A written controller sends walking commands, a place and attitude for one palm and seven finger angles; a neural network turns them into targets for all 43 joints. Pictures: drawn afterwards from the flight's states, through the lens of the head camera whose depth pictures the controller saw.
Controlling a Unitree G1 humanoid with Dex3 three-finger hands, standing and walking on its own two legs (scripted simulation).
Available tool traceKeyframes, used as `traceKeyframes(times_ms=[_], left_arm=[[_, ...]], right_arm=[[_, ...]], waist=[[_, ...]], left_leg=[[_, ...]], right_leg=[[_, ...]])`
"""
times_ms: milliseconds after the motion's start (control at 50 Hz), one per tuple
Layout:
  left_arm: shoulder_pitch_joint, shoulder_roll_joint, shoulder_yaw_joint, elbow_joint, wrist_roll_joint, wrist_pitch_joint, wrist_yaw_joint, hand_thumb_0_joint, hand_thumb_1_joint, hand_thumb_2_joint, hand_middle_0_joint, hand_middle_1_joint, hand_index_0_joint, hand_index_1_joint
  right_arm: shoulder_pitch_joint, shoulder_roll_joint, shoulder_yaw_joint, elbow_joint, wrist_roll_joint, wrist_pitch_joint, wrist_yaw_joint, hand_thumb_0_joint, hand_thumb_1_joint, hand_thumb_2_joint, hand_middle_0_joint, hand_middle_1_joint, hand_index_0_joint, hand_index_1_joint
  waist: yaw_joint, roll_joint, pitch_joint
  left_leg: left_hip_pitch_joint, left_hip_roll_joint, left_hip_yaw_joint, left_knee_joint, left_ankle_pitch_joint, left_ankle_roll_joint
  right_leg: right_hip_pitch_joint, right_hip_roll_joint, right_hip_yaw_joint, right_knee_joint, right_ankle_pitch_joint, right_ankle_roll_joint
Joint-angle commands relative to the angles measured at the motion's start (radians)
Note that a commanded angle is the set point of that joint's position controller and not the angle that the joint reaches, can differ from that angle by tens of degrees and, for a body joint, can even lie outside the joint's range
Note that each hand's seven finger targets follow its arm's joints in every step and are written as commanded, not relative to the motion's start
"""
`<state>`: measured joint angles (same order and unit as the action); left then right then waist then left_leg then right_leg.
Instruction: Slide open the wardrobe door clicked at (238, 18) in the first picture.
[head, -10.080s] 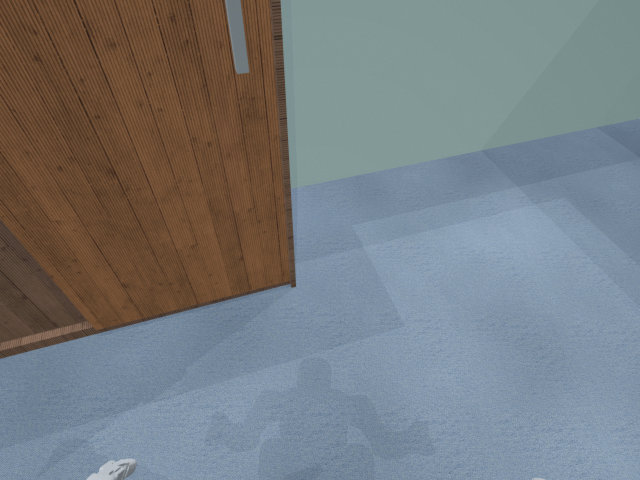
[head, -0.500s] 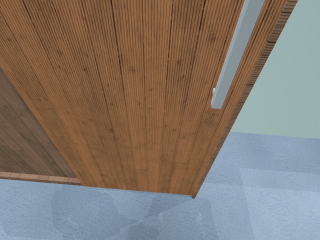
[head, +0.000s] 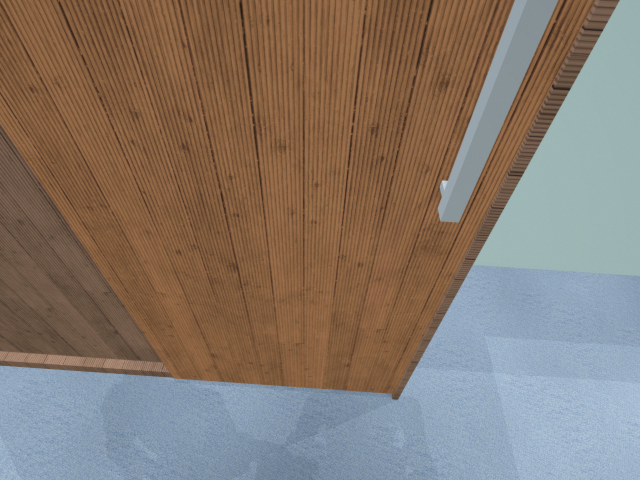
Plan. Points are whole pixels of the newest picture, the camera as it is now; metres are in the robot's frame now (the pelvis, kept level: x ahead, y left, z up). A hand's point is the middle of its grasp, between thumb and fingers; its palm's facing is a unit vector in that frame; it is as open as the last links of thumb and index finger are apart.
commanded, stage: come to a stop and stand still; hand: right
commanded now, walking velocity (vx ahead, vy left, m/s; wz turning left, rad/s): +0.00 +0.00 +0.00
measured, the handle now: (482, 110) +0.46 -0.14 +0.25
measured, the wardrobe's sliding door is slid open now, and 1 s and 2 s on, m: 0.00 0.00 0.00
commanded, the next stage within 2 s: look again from close up in 0.28 s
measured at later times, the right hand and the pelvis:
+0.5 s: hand out of the picture +0.01 -0.17 -0.17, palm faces +0.02 +0.98 -0.21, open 7.4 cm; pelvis -0.01 +0.01 +0.00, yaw +0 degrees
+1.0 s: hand out of the picture +0.01 -0.17 -0.17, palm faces +0.02 +0.98 -0.21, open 7.4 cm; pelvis -0.01 +0.01 +0.00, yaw +0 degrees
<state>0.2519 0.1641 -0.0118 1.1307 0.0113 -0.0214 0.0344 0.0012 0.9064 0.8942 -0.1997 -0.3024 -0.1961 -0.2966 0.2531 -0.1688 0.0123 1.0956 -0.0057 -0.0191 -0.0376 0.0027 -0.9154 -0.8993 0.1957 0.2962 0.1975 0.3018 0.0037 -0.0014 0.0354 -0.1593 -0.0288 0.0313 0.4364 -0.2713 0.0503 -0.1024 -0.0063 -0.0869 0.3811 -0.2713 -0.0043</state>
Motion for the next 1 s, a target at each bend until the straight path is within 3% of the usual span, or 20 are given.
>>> traceKeyframes(times_ms=[0,260,480,740,980], left_arm=[[0.059,0.097,0.016,-0.025,0.001,-0.012,0.004,0.000,0.900,0.900,-0.200,-0.300,-0.200,-0.300],[0.066,0.105,0.018,-0.019,0.001,-0.013,0.005,0.000,0.900,0.900,-0.200,-0.300,-0.200,-0.300],[0.064,0.104,0.018,-0.017,0.004,-0.009,0.004,0.000,0.900,0.900,-0.200,-0.300,-0.200,-0.300],[0.069,0.111,0.019,-0.017,0.002,-0.017,0.005,0.000,0.900,0.900,-0.200,-0.300,-0.200,-0.300],[0.058,0.118,0.021,-0.017,0.003,-0.016,0.004,0.000,0.900,0.900,-0.200,-0.300,-0.200,-0.300]], right_arm=[[0.053,-0.116,-0.020,-0.036,-0.004,-0.016,-0.001,0.000,-0.900,-0.900,0.200,0.300,0.200,0.300],[0.059,-0.125,-0.024,-0.035,-0.002,-0.021,0.000,0.000,-0.900,-0.900,0.200,0.300,0.200,0.300],[0.060,-0.120,-0.022,-0.033,-0.001,-0.018,0.003,0.000,-0.900,-0.900,0.200,0.300,0.200,0.300],[0.061,-0.123,-0.025,-0.033,-0.002,-0.022,0.002,0.000,-0.900,-0.900,0.200,0.300,0.200,0.300],[0.049,-0.132,-0.027,-0.033,-0.003,-0.022,0.003,0.000,-0.900,-0.900,0.200,0.300,0.200,0.300]], waist=[[-0.004,0.020,0.008],[-0.005,0.012,-0.004],[-0.006,0.009,0.031],[-0.007,0.007,-0.012],[-0.008,0.011,0.011]], left_leg=[[0.005,0.141,-0.139,-0.074,0.327,0.011],[0.021,0.146,-0.144,-0.088,0.352,0.012],[-0.013,0.140,-0.156,-0.121,0.232,0.010],[0.019,0.139,-0.138,-0.090,0.312,0.011],[0.005,0.140,-0.139,-0.101,0.274,0.009]], right_leg=[[-0.023,-0.109,0.088,-0.046,0.185,-0.018],[-0.027,-0.108,0.083,-0.042,0.179,-0.012],[-0.044,-0.103,0.085,-0.052,0.124,-0.011],[-0.028,-0.114,0.093,-0.052,0.191,-0.014],[-0.037,-0.113,0.099,-0.061,0.176,-0.016]])
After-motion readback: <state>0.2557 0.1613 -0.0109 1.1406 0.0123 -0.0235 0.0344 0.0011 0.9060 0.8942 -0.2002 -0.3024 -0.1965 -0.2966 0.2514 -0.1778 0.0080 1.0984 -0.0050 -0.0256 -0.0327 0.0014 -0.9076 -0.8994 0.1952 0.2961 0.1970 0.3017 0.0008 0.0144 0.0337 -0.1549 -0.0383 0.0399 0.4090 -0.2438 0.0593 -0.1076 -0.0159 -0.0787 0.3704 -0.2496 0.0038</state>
